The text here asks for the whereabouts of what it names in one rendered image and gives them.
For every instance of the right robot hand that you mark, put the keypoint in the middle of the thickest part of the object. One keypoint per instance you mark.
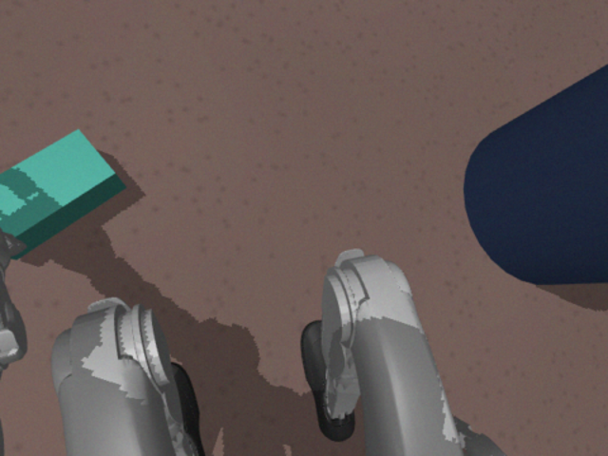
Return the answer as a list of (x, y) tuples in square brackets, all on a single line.
[(474, 443)]

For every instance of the left robot arm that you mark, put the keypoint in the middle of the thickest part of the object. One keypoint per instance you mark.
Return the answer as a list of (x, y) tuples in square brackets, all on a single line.
[(13, 337)]

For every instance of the right robot foot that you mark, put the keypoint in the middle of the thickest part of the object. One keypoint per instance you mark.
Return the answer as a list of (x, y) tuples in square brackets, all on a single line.
[(315, 372)]

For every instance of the left robot hand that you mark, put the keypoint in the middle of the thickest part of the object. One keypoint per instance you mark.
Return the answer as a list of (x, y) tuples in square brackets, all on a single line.
[(16, 246)]

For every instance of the left robot foot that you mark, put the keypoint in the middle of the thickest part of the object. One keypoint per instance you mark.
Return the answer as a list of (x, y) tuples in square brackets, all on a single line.
[(189, 408)]

